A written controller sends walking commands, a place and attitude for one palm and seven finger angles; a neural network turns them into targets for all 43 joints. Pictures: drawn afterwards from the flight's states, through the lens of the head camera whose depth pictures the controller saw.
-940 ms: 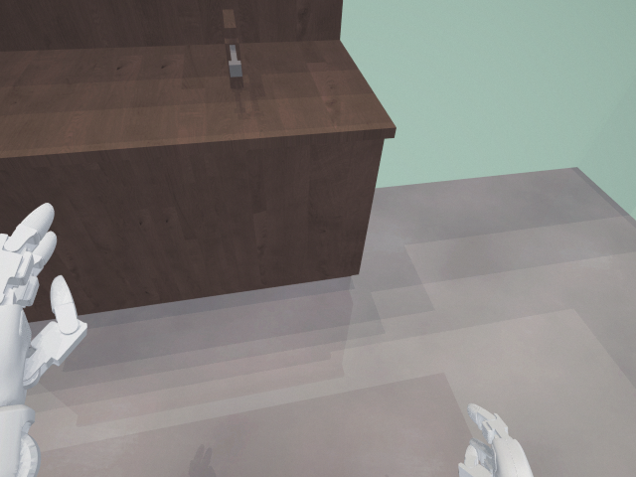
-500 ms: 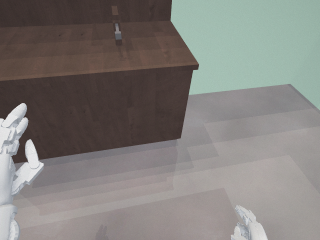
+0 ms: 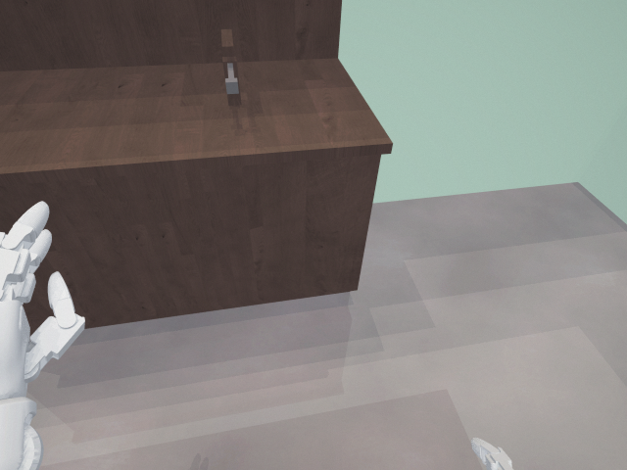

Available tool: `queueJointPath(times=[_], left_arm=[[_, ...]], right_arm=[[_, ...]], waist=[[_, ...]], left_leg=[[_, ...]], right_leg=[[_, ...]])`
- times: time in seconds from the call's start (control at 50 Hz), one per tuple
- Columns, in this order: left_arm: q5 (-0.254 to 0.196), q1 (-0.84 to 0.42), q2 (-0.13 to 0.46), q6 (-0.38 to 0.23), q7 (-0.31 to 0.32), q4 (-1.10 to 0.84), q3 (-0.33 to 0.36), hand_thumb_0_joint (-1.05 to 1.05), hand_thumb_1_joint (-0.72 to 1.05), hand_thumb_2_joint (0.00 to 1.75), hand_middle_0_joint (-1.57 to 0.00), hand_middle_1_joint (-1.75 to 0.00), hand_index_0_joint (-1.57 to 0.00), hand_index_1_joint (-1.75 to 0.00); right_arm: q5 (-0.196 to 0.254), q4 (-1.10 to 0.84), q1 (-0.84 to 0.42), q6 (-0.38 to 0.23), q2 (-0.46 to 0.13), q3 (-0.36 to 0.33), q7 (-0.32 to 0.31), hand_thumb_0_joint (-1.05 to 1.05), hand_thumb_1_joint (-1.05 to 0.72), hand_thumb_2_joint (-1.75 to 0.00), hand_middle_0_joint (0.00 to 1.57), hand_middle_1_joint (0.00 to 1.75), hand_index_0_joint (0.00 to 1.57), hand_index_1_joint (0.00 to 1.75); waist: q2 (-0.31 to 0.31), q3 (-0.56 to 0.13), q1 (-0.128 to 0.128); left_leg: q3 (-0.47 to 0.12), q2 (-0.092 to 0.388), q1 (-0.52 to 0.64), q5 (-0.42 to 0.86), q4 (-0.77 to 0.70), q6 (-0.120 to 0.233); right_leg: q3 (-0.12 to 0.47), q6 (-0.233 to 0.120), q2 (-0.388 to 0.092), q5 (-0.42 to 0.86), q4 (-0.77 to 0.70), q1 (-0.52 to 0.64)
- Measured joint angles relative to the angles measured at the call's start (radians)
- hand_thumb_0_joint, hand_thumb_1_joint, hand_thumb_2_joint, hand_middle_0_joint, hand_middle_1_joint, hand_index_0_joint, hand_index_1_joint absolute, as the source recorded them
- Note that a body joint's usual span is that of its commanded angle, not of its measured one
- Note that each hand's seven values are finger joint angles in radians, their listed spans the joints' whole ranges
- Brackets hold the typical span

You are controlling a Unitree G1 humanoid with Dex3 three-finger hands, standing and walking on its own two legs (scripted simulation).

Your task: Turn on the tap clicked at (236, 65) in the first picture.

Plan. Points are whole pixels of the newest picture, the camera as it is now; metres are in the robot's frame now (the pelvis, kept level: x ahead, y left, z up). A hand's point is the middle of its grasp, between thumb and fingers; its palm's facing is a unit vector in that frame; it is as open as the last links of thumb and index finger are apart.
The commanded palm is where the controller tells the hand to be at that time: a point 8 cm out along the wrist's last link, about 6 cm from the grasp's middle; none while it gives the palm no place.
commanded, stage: walk to a spot facing it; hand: left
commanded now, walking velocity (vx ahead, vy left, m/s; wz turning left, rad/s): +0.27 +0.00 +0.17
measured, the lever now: (232, 86) +0.91 +0.24 +0.10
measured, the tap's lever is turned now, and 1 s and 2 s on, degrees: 0 0 0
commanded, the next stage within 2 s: turn to face it in 0.08 s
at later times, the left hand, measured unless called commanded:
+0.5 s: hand (131, 228) +0.33 +0.23 +0.18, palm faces +0.37 -0.80 -0.47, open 7.4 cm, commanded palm +0.28 +0.27 +0.19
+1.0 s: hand (172, 205) +0.36 +0.19 +0.19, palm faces +0.38 -0.85 -0.35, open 7.4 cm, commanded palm +0.32 +0.23 +0.19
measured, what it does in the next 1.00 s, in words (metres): walks ahead: right foot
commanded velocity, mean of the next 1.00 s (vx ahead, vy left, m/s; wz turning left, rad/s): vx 0.17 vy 0.01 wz -0.13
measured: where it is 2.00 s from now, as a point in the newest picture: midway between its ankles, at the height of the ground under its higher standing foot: (348, 458)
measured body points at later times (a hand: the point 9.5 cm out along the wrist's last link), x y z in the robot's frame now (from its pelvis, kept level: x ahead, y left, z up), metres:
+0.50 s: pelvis +0.11 -0.01 +0.00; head +0.12 -0.02 +0.45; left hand +0.30 +0.27 +0.20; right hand +0.27 -0.20 -0.09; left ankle +0.06 +0.13 -0.72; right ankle +0.16 -0.09 -0.72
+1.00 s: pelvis +0.14 -0.04 +0.01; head +0.12 -0.03 +0.46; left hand +0.34 +0.24 +0.21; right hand +0.26 -0.31 -0.07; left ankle +0.15 +0.09 -0.71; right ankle +0.17 -0.08 -0.72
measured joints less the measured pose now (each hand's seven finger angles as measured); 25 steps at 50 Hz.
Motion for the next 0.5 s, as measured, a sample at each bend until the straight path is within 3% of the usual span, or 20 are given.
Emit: queueJointPath(times=[0.06, 0.1, 0.14, 0.16, 0.22, 0.28, 0.38, 0.5], left_arm=[[0.007, -0.019, -0.014, -0.011, -0.002, -0.002, -0.025, 0.01, 0.89, 0.9, -0.21, -0.3, -0.21, -0.3], [0.009, -0.007, -0.004, -0.018, -0.002, -0.031, -0.014, 0.01, 0.89, 0.9, -0.21, -0.3, -0.21, -0.3], [0.001, 0.013, 0.017, -0.024, 0.001, -0.08, 0.011, 0.01, 0.89, 0.9, -0.21, -0.3, -0.21, -0.3], [-0.006, 0.023, 0.029, -0.027, 0.005, -0.109, 0.029, 0.01, 0.89, 0.9, -0.21, -0.3, -0.21, -0.3], [-0.018, 0.031, 0.057, -0.034, 0.022, -0.138, 0.07, 0.01, 0.89, 0.9, -0.21, -0.3, -0.21, -0.3], [-0.019, 0.015, 0.066, -0.022, 0.019, -0.134, 0.071, 0.02, 0.89, 0.9, -0.21, -0.3, -0.21, -0.3], [-0.019, 0.012, 0.054, -0.017, 0.005, -0.139, 0.058, 0.01, 0.89, 0.9, -0.21, -0.3, -0.21, -0.3], [-0.023, 0.037, 0.065, 0.022, -0.015, -0.065, 0.056, 0.01, 0.89, 0.9, -0.21, -0.3, -0.21, -0.3]], right_arm=[[0.0, 0.022, -0.004, 0.005, -0.016, -0.002, 0.004, 0.01, -0.91, -0.9, 0.21, 0.3, 0.2, 0.3], [-0.003, 0.017, -0.013, 0.012, -0.02, -0.002, 0.006, 0.01, -0.91, -0.9, 0.21, 0.3, 0.2, 0.3], [-0.006, -0.006, -0.023, 0.012, -0.024, -0.004, 0.005, 0.01, -0.91, -0.9, 0.21, 0.3, 0.2, 0.3], [-0.006, -0.02, -0.031, 0.008, -0.026, -0.008, 0.003, 0.01, -0.91, -0.9, 0.21, 0.3, 0.2, 0.3], [-0.005, -0.026, -0.08, 0.001, 0.008, -0.018, 0.002, 0.01, -0.91, -0.9, 0.2, 0.3, 0.2, 0.3], [-0.006, -0.025, -0.098, -0.01, 0.046, -0.004, 0.016, 0.01, -0.91, -0.9, 0.2, 0.3, 0.2, 0.3], [-0.004, -0.047, -0.096, -0.024, 0.079, 0.031, 0.038, 0.01, -0.91, -0.9, 0.21, 0.3, 0.2, 0.3], [-0.002, -0.078, -0.082, -0.017, 0.075, 0.044, 0.034, 0.01, -0.9, -0.9, 0.21, 0.3, 0.21, 0.3]], waist=[[-0.021, 0.033, 0.005], [-0.038, 0.058, 0.005], [-0.048, 0.086, 0.001], [-0.052, 0.1, 0.002], [-0.075, 0.131, 0.016], [-0.056, 0.118, 0.01], [-0.02, 0.101, 0.015], [0.011, 0.099, 0.02]], left_leg=[[0.04, 0.003, -0.06, -0.012, 0.144, -0.006], [0.069, 0.019, -0.057, 0.009, 0.068, -0.002], [0.088, 0.029, -0.014, 0.111, -0.101, -0.004], [0.096, 0.028, 0.012, 0.17, -0.167, -0.006], [0.135, 0.022, 0.034, 0.127, -0.127, 0.004], [0.129, 0.036, 0.074, 0.116, -0.172, 0.003], [0.135, 0.061, 0.154, 0.14, -0.277, -0.017], [0.161, 0.081, 0.202, 0.078, -0.242, -0.059]], right_leg=[[-0.016, 0.005, -0.025, -0.002, -0.036, 0.042], [-0.018, 0.017, -0.038, -0.005, -0.051, 0.062], [-0.02, 0.031, -0.049, -0.031, -0.026, 0.068], [-0.016, 0.034, -0.056, -0.057, 0.022, 0.056], [0.034, 0.024, -0.049, -0.166, 0.318, -0.05], [0.012, 0.025, -0.025, -0.171, 0.485, -0.144], [-0.035, 0.034, -0.032, -0.012, 0.293, -0.19], [-0.081, 0.038, -0.01, 0.129, 0.001, -0.099]])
